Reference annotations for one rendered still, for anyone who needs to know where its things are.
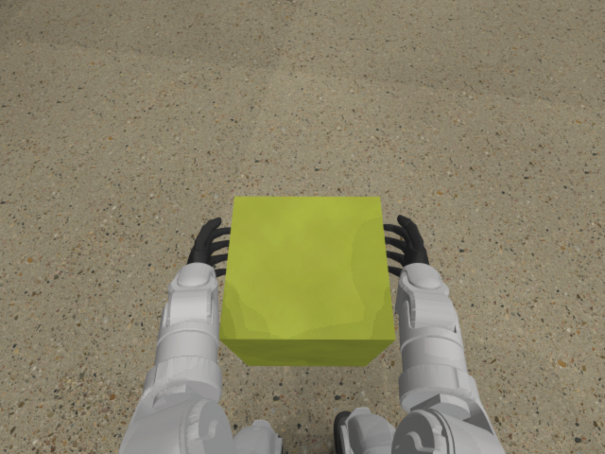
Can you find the right robot upper arm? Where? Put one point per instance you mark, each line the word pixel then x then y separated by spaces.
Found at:
pixel 428 431

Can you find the robot left hand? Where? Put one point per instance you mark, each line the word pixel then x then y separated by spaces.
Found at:
pixel 203 248

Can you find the robot right shin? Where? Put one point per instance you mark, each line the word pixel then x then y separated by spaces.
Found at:
pixel 358 411

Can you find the robot left thigh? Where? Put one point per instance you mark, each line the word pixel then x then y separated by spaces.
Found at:
pixel 257 440

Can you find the left robot upper arm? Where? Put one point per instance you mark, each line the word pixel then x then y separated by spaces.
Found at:
pixel 195 426

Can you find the left robot forearm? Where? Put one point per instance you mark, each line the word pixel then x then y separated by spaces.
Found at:
pixel 186 357

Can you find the robot right hand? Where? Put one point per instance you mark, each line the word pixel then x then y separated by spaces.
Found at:
pixel 412 246

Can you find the right robot forearm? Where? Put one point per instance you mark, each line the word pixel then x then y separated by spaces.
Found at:
pixel 434 373

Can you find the carton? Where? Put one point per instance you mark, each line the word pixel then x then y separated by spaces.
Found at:
pixel 307 282

